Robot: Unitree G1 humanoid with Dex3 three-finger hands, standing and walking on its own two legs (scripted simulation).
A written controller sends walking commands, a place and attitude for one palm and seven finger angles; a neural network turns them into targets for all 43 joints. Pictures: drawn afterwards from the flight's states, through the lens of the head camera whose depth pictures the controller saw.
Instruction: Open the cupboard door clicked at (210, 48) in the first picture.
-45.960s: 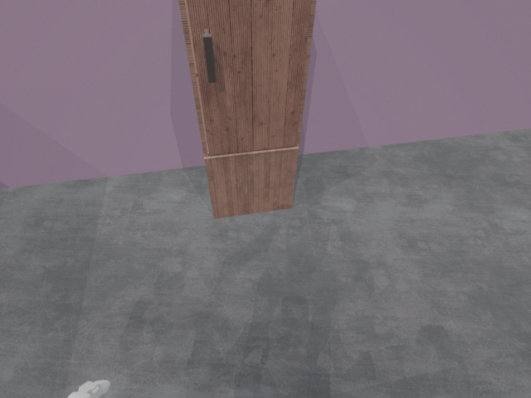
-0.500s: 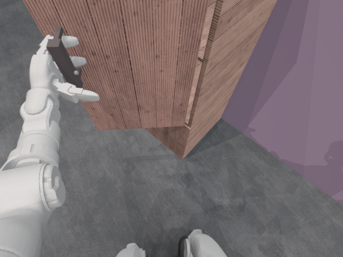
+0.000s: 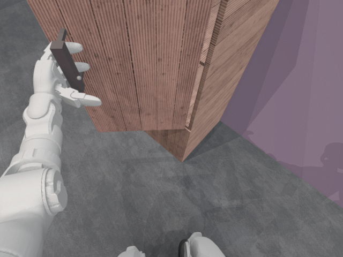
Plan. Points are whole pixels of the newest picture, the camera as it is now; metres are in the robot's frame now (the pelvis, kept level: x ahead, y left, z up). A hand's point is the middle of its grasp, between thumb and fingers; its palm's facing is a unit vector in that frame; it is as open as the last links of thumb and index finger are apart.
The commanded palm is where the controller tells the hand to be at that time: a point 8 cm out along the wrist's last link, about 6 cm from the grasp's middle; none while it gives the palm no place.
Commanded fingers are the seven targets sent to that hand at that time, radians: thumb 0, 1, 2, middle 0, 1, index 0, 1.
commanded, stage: close the thumb around the handle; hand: left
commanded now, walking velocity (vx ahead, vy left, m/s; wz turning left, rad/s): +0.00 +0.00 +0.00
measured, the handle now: (71, 62) +0.55 +0.20 +0.09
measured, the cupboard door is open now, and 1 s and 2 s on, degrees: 46 49 92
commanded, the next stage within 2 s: pull the door open along its arc in 0.64 s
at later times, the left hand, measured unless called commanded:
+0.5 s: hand (77, 80) +0.49 +0.18 +0.09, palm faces +0.01 -1.00 -0.01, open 6.5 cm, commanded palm +0.47 +0.23 +0.09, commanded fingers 0.00 0.90 0.90 -0.40 -1.35 -0.40 -1.35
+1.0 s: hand (79, 85) +0.48 +0.17 +0.09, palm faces +0.02 -1.00 -0.01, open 5.9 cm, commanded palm +0.42 +0.22 +0.09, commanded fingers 0.00 0.90 0.90 -0.40 -1.35 -0.40 -1.35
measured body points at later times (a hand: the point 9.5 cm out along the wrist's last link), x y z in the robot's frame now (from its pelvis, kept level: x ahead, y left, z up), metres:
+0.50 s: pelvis +0.00 +0.01 +0.00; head +0.10 +0.01 +0.44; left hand +0.49 +0.23 +0.10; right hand +0.02 -0.26 -0.12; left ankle -0.03 +0.10 -0.70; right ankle +0.03 -0.11 -0.70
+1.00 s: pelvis +0.01 +0.00 +0.01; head +0.10 +0.00 +0.45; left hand +0.47 +0.23 +0.10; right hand +0.02 -0.27 -0.11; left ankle -0.03 +0.10 -0.70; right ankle +0.03 -0.11 -0.70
